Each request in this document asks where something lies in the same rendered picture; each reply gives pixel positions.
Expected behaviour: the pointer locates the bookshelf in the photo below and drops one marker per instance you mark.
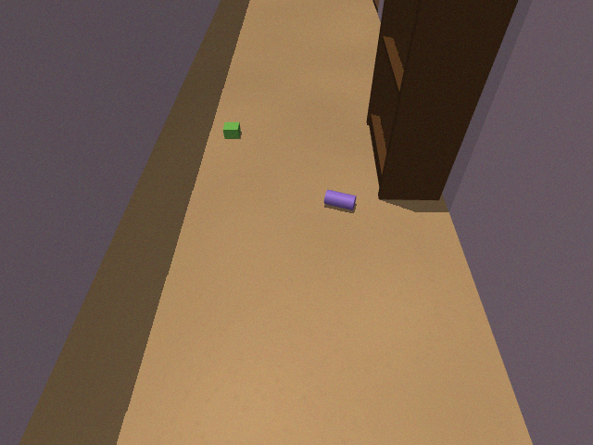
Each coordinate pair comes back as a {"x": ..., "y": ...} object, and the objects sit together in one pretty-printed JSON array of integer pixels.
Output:
[{"x": 432, "y": 62}]

